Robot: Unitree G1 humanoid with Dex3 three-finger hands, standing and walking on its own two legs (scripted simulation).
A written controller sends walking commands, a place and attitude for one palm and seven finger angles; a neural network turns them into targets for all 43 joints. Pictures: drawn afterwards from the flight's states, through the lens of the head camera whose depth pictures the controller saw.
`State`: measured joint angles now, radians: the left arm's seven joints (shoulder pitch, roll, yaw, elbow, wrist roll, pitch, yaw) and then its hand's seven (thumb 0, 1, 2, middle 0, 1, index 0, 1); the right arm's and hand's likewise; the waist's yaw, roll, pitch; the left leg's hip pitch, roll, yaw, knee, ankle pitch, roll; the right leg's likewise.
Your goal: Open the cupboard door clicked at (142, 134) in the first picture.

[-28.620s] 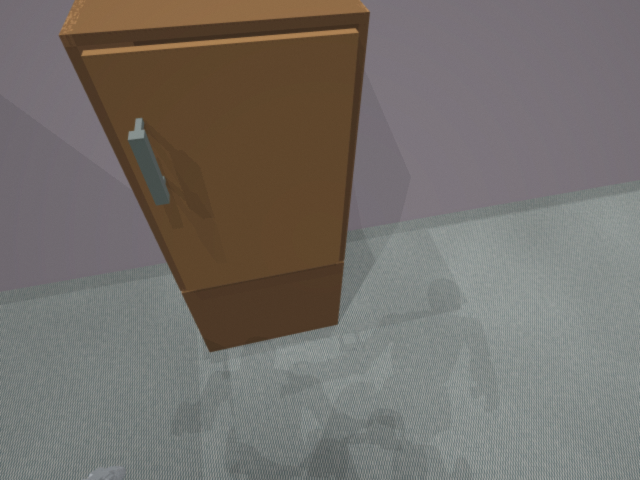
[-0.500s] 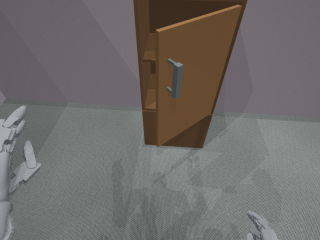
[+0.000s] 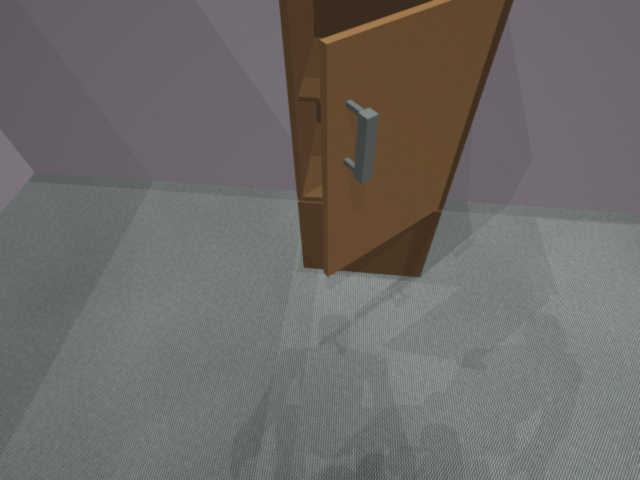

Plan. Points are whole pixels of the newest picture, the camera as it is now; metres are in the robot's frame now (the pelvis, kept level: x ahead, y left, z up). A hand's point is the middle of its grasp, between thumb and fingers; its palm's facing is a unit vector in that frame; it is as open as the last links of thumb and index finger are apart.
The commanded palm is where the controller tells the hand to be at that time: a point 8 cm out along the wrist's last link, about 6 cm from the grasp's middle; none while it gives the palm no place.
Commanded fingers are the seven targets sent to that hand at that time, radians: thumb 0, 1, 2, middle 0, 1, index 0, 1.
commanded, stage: let the arm hang, fingers relaxed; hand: left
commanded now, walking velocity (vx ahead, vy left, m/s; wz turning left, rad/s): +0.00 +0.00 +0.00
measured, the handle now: (357, 142) +0.63 -0.03 +0.05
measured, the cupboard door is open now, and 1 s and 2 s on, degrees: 42 42 42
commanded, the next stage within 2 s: look to check the result in 0.56 s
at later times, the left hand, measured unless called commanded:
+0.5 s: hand out of the picture +0.03 +0.18 -0.17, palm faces +0.01 -0.98 -0.21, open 7.3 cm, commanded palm none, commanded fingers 0.00 0.90 0.90 -0.20 -0.30 -0.20 -0.30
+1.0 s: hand out of the picture +0.05 +0.19 -0.17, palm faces -0.01 -0.97 -0.23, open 7.4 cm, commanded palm none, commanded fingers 0.00 0.90 0.90 -0.20 -0.30 -0.20 -0.30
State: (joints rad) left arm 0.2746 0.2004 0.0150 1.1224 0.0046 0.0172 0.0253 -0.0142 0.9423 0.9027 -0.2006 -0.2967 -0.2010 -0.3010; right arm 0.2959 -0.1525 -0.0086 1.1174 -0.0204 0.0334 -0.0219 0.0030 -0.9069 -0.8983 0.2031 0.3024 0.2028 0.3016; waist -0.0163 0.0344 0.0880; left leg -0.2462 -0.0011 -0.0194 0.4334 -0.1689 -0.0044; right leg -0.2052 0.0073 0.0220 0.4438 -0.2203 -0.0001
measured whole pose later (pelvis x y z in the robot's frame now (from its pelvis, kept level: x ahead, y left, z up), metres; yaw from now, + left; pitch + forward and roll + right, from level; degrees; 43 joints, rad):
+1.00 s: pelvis +0.03 +0.00 +0.00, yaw -1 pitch -1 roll +0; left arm 0.20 0.17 0.01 1.15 0.01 -0.01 0.03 0.00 0.90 0.90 -0.20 -0.30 -0.20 -0.30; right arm 0.20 -0.18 -0.01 1.14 -0.02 0.00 -0.03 0.00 -0.91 -0.90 0.20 0.30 0.20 0.30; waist -0.02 0.02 0.07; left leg -0.18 -0.01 0.00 0.39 -0.19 0.00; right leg -0.15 0.00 0.04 0.40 -0.24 0.01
